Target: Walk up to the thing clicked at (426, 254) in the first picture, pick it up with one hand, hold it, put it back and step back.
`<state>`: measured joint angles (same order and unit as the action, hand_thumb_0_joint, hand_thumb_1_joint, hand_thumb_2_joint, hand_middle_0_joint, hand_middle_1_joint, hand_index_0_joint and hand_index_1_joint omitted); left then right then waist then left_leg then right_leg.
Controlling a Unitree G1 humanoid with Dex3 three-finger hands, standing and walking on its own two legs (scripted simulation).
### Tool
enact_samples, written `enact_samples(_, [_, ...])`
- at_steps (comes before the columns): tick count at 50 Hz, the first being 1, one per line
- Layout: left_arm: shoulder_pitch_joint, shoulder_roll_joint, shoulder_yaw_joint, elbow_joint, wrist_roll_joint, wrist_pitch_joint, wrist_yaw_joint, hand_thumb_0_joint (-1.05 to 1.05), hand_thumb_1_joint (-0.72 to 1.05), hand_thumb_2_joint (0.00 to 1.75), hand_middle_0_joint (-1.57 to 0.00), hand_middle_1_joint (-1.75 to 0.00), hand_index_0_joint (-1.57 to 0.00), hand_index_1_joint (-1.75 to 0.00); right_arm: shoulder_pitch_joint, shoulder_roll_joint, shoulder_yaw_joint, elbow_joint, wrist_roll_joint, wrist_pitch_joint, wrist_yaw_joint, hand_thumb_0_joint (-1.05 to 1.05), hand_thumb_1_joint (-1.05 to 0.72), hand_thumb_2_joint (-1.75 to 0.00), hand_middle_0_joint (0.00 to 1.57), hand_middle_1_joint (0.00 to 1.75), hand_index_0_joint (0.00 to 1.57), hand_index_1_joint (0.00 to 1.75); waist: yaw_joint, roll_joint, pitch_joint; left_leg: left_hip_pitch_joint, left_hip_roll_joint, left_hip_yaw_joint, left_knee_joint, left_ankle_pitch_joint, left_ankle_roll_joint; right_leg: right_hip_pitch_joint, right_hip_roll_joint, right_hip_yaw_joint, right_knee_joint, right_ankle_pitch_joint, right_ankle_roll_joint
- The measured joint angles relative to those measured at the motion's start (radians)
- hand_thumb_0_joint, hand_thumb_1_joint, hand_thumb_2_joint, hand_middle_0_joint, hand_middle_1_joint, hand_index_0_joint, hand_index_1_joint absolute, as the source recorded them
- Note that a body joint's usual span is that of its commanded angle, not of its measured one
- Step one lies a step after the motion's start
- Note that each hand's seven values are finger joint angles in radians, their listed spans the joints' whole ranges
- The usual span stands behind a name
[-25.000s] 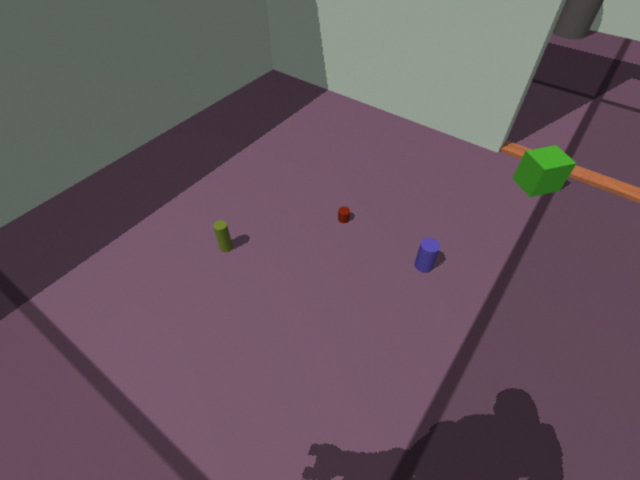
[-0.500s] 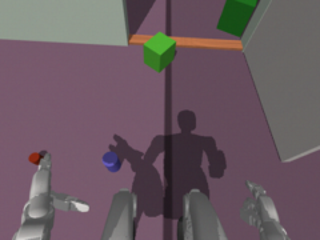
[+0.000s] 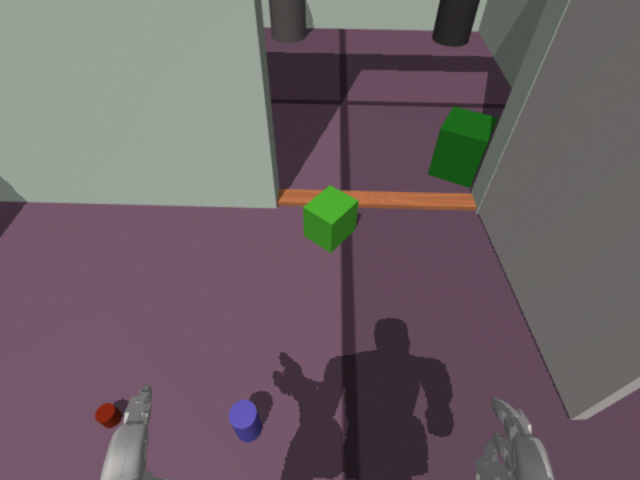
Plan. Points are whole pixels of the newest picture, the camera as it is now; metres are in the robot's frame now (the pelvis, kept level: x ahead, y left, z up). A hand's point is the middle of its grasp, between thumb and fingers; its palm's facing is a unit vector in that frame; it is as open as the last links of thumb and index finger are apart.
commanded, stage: home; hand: left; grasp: from the side
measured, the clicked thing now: (246, 421) +0.39 +0.21 -0.65
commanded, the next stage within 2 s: stand in 1.56 s
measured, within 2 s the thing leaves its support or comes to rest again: neither
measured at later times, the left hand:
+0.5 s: hand (186, 475) +0.16 +0.17 -0.05, palm faces +0.10 -0.95 -0.29, open 17.6 cm
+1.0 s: hand out of the picture +0.15 +0.17 -0.05, palm faces +0.11 -0.95 -0.28, open 17.5 cm
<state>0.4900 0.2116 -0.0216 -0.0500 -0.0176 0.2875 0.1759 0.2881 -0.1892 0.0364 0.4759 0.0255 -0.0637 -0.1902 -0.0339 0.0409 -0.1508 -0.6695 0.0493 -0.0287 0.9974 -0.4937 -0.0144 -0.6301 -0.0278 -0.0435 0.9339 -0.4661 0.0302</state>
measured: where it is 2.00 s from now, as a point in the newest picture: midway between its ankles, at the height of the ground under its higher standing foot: outside the picture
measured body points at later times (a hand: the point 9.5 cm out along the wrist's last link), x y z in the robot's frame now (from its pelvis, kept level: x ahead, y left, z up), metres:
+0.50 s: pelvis -0.01 -0.01 +0.01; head +0.01 -0.01 +0.46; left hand +0.15 +0.22 -0.03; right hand +0.15 -0.25 -0.07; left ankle +0.00 +0.12 -0.68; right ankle +0.00 -0.14 -0.68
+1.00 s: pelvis -0.01 -0.02 +0.01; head +0.00 -0.02 +0.46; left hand +0.14 +0.21 -0.03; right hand +0.15 -0.25 -0.06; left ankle +0.00 +0.12 -0.68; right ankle +0.00 -0.14 -0.68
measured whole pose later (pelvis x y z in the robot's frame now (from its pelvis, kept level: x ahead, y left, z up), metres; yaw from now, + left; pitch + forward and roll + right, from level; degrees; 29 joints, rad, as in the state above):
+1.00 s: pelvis -0.01 -0.02 +0.01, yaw +0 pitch +7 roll -1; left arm 0.46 0.20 -0.01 0.03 -0.01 0.26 0.13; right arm 0.27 -0.20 0.03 0.52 0.01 -0.13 -0.18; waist -0.03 0.03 -0.10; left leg -0.61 0.05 -0.04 0.93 -0.44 -0.04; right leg -0.58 -0.02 -0.05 0.90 -0.44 0.01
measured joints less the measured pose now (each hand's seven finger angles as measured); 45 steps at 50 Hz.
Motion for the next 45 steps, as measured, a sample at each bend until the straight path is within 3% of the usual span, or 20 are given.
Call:
enact_samples(12, [-0.022,0.001,0.011,0.04,0.01,-0.006,-0.023,-0.01,-0.57,0.04,-0.05,-0.06,-0.05,-0.05,-0.027,-0.007,0.0,0.012,-0.015,-0.04,0.011,0.01,-0.89,-0.9,0.21,0.3,0.21,0.3,0.011,-0.01,0.04,0.043,-0.002,-0.009,-0.03,0.019,-0.006,0.045,-0.001,-0.01,-0.025,0.012,-0.006])
enact_samples(45, [-0.034,-0.012,0.013,0.073,0.006,-0.021,-0.044,-0.01,-0.55,0.05,-0.05,-0.06,-0.06,-0.05,-0.019,-0.014,-0.008,0.041,-0.014,-0.057,0.009,0.02,-0.9,-0.9,0.2,0.3,0.2,0.3,0.008,-0.011,0.053,0.061,0.005,-0.009,-0.064,0.05,-0.022,0.049,0.007,-0.009,-0.034,0.03,-0.023])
